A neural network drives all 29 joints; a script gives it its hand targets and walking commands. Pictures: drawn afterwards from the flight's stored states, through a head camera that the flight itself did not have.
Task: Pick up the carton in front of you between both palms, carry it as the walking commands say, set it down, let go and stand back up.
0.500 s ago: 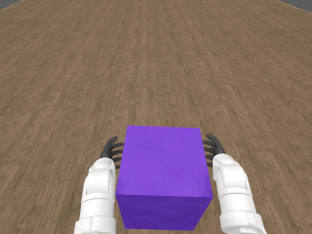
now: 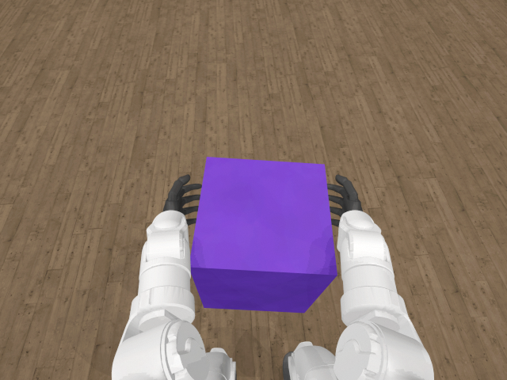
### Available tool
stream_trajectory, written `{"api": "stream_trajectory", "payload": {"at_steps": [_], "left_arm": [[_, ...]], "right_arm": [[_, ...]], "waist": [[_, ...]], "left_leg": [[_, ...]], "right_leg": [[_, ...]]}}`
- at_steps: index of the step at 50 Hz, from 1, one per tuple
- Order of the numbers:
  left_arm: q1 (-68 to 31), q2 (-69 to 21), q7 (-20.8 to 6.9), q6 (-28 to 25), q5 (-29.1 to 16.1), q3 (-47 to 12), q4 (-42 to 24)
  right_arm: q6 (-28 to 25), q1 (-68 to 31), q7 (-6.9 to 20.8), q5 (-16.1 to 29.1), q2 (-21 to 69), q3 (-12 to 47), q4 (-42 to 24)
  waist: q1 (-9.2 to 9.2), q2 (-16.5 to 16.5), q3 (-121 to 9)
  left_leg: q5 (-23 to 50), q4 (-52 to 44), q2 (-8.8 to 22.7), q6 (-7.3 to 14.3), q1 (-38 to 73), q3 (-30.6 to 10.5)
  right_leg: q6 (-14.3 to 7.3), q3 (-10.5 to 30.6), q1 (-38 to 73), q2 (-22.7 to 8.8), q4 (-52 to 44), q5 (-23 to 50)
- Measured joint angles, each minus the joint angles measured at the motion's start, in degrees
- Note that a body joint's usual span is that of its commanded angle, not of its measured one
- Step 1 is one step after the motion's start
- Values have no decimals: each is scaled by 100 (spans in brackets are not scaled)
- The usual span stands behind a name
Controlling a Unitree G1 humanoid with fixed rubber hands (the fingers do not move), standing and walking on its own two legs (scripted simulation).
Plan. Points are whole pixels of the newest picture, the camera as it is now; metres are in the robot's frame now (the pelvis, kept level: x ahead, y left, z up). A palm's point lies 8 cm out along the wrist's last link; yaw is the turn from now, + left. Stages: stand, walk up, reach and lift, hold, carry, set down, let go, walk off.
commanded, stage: set down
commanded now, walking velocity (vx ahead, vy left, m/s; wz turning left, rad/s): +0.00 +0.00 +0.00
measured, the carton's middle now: (259, 241) +0.35 +0.00 -0.09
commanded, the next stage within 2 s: none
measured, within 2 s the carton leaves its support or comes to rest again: neither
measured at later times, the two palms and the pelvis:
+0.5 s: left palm (193, 235) +0.42 +0.15 -0.19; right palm (322, 240) +0.39 -0.14 -0.19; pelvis +0.00 +0.02 -0.12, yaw +0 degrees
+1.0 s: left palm (204, 247) +0.46 +0.15 -0.36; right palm (309, 257) +0.41 -0.14 -0.36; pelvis -0.04 +0.02 -0.26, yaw -1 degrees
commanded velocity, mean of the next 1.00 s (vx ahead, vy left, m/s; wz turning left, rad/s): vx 0.00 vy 0.00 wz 0.00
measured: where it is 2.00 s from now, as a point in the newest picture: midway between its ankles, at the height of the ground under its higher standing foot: outside the picture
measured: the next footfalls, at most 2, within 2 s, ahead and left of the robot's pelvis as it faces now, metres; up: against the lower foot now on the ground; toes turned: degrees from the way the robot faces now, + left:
none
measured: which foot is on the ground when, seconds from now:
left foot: down 0.00-1.00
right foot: down 0.00-1.00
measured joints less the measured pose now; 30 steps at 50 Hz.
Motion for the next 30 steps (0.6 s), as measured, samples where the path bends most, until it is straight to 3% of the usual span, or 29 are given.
{"api": "stream_trajectory", "payload": {"at_steps": [8,15,30], "left_arm": [[146,235,237,-1232,-852,-647,-287],[230,474,421,-1474,-1650,-1162,-545],[-533,684,478,-1258,-1568,-1012,173]], "right_arm": [[-1254,221,-233,806,-139,571,-383],[-1541,374,-412,1542,-246,952,-721],[-1320,-266,-477,1532,-387,618,-183]], "waist": [[-18,-8,-138],[-25,25,-1096],[-97,44,-2044]], "left_leg": [[-196,1089,-75,15,-2542,48],[-611,2271,-118,25,-4562,76],[-1215,3994,-167,77,-6684,142]], "right_leg": [[71,31,-2541,-28,1080,-190],[130,38,-4550,-22,2229,-588],[213,66,-6667,4,3918,-1164]]}}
